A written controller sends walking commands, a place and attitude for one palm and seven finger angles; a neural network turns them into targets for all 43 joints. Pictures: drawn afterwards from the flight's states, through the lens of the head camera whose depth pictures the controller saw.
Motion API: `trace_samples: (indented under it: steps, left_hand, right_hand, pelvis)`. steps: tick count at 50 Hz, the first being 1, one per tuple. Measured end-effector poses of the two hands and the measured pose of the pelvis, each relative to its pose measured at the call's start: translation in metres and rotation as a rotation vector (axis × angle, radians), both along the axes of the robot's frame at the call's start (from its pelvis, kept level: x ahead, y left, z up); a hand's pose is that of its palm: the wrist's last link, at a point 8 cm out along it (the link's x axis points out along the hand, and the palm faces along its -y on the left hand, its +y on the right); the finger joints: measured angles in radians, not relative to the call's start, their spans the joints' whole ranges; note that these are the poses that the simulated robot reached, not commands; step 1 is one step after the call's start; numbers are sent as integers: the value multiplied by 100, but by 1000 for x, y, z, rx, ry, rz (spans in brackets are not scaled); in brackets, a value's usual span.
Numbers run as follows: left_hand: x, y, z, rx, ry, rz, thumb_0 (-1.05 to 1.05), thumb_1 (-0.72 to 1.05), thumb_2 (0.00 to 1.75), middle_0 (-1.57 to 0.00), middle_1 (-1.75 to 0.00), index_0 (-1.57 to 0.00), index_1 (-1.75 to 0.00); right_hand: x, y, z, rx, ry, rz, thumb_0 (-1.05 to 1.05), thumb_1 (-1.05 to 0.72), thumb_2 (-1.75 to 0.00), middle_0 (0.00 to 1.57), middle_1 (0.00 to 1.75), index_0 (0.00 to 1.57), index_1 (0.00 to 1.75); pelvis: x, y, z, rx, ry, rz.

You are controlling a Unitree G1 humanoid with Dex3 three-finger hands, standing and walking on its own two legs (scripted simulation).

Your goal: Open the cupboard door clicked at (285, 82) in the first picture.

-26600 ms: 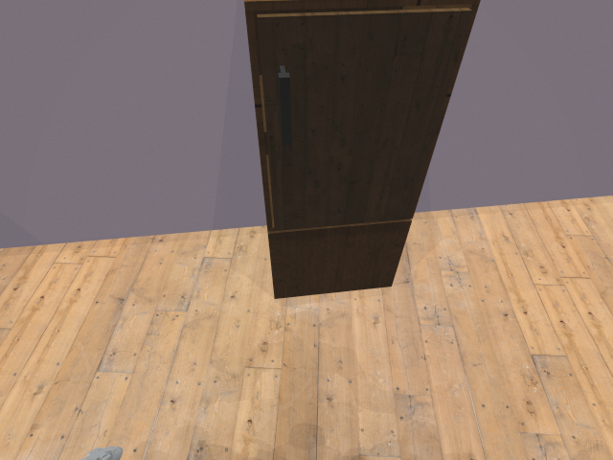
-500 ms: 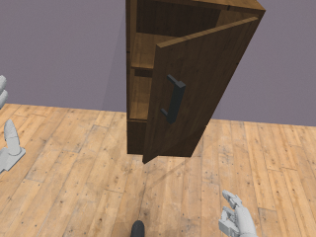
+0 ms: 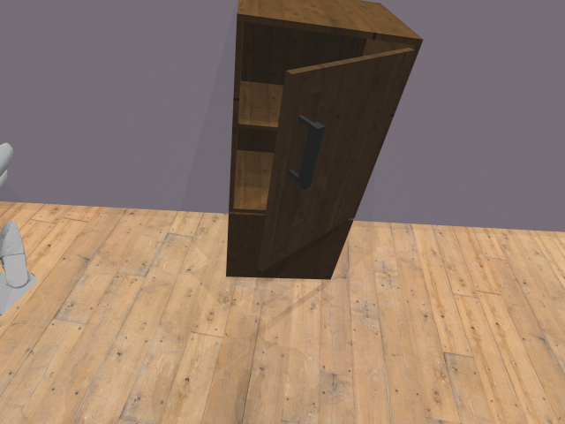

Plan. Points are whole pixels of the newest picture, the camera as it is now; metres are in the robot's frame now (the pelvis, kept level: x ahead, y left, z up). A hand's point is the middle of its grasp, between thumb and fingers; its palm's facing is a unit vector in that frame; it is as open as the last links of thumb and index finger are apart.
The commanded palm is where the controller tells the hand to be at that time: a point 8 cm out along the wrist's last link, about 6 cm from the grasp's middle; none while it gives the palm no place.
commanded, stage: stop stepping back and stand still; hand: left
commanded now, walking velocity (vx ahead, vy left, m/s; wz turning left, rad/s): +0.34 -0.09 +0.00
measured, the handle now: (303, 152) +0.65 +0.02 +0.07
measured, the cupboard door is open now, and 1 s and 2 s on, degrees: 37 37 37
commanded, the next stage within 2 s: let the arm hang, fingers relaxed in 0.44 s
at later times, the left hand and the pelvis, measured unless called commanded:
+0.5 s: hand out of the picture +0.13 +0.29 +0.18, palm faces +0.51 -0.74 -0.44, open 7.4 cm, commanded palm +0.07 +0.32 +0.18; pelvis -0.05 +0.02 +0.00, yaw +2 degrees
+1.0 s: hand out of the picture +0.00 +0.20 -0.16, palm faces +0.15 -0.96 -0.23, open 7.0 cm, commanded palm none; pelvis -0.02 +0.01 +0.00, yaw +7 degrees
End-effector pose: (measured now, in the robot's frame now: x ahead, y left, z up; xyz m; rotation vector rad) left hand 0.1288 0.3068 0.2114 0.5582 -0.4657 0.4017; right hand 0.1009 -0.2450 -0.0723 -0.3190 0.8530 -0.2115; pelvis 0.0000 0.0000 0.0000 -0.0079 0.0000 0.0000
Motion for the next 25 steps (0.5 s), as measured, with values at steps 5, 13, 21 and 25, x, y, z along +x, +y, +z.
trace_samples:
  steps: [5,13,21,25]
  left_hand:
    - [-9,29,-8,-69,-49,75,1,88,90,-21,-30,-21,-30]
    - [-34,7,-6,2,123,-16,1,89,90,-21,-30,-21,-30]
    - [-50,7,-8,33,131,79,1,88,90,-22,-30,-22,-30]
    - [-45,14,-15,-49,138,114,1,88,90,-21,-30,-22,-30]
  right_hand:
    - [-15,15,-3,-11,-90,9,1,-90,-90,21,30,20,30]
    - [-32,51,4,139,-134,14,1,-90,-90,21,30,20,30]
    - [-20,36,-27,139,-58,67,1,-90,-90,21,30,21,30]
    - [-13,25,-17,95,-61,46,1,-90,-90,21,30,20,30]
  pelvis:
    - [-34,22,-8,1,-18,38]
    - [-53,18,7,-16,-20,12]
    - [-62,9,-7,-14,-13,39]
    - [-54,15,-1,7,-19,38]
